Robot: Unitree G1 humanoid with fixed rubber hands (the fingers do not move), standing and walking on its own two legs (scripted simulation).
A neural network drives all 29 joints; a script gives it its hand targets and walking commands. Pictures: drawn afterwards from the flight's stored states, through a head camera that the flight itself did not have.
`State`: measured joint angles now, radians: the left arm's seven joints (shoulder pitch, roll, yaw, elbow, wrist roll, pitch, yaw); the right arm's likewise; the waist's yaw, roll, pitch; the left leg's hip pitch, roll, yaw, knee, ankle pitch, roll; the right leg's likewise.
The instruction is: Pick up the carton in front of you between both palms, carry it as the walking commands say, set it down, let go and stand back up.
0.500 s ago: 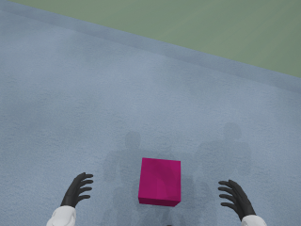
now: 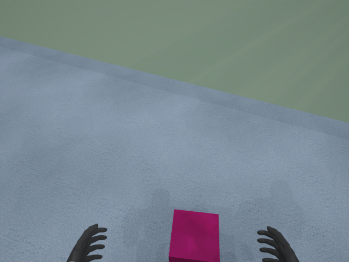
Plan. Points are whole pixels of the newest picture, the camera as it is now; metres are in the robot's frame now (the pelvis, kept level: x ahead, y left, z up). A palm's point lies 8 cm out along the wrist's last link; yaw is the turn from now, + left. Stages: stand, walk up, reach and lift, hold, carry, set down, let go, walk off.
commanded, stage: let go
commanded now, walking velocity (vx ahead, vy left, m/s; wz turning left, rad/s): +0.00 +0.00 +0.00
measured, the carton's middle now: (193, 242) +0.36 -0.08 -0.65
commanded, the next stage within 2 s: stand in 0.06 s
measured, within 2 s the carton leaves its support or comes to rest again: neither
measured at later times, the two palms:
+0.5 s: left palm out of the picture +0.12 +0.28 -0.09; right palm out of the picture +0.13 -0.30 -0.10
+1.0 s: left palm out of the picture +0.10 +0.28 -0.09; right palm out of the picture +0.10 -0.32 -0.10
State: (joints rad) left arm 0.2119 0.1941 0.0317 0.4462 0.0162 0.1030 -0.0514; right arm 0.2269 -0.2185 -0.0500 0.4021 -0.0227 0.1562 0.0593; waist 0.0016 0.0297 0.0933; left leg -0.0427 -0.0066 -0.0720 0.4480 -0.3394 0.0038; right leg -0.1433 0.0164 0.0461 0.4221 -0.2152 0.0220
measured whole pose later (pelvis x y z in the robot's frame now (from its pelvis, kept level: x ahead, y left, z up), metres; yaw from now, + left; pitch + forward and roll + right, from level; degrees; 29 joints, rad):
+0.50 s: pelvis +0.00 -0.02 -0.01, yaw +1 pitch +0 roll +0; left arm 0.16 0.33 0.04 0.82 0.04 0.00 0.02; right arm 0.22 -0.35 -0.04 0.71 -0.04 0.01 -0.02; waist 0.01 0.04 0.01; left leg -0.12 0.00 -0.09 0.49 -0.36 -0.02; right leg -0.24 0.02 0.02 0.52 -0.27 0.00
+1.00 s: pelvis +0.00 -0.02 +0.00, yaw +1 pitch -2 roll +0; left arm 0.13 0.34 0.04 0.95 0.03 0.00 0.01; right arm 0.21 -0.38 -0.01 0.84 -0.03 -0.01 -0.03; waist 0.01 0.03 0.02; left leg -0.08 0.01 -0.08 0.42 -0.31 -0.03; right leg -0.20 0.02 0.02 0.46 -0.22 -0.01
